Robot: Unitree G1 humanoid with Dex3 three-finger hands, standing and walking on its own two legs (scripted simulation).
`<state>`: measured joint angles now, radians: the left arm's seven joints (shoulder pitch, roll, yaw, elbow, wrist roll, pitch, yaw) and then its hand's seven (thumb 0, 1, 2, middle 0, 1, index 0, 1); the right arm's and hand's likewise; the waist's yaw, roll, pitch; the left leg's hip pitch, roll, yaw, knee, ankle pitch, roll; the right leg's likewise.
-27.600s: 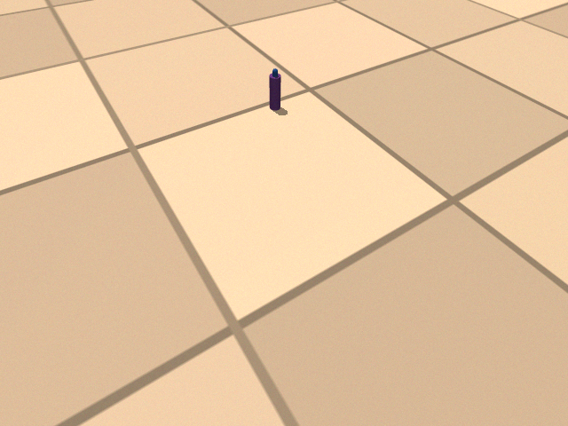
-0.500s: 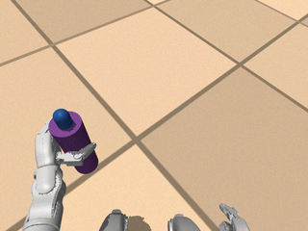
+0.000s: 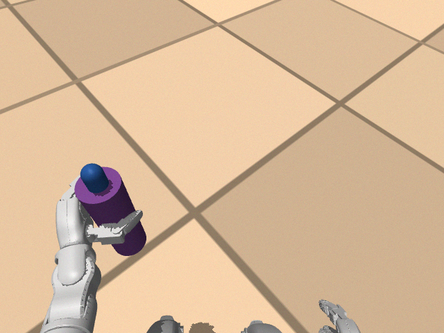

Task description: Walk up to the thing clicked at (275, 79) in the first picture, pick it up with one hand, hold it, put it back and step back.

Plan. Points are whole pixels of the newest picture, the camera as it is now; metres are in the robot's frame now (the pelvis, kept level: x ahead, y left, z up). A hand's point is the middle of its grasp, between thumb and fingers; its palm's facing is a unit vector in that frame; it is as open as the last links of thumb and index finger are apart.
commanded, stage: hold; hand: left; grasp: from the side
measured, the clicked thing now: (113, 211) +0.33 +0.18 +0.01
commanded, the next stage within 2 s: crouch in 0.28 s
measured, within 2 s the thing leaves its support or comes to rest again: neither
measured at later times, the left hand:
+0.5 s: hand (107, 212) +0.32 +0.19 +0.04, palm faces +0.28 -0.96 -0.03, open 9.5 cm
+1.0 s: hand (120, 237) +0.35 +0.21 -0.15, palm faces +0.29 -0.95 -0.05, open 9.5 cm
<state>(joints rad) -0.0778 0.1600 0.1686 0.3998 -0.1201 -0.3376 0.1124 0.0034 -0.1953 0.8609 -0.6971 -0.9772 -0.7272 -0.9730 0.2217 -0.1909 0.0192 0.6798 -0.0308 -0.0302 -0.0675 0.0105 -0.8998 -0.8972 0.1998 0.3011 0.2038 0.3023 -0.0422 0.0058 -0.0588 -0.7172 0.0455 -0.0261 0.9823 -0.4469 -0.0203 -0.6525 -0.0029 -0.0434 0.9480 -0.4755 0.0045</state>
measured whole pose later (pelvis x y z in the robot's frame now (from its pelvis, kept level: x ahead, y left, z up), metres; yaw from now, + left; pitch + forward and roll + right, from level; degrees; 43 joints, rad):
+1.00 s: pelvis -0.03 +0.00 -0.11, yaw -2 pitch +27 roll -3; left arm -0.31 0.24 0.31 0.83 -0.10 -0.71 0.07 0.00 -0.22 0.89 -0.72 -0.96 -0.75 -0.96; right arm 0.14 -0.23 -0.01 0.72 -0.09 -0.05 0.03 0.01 -0.88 -0.90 0.20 0.30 0.20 0.30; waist -0.08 -0.01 -0.17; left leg -1.39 0.05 -0.06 1.51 -0.60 -0.02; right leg -1.31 0.00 -0.05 1.47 -0.63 0.01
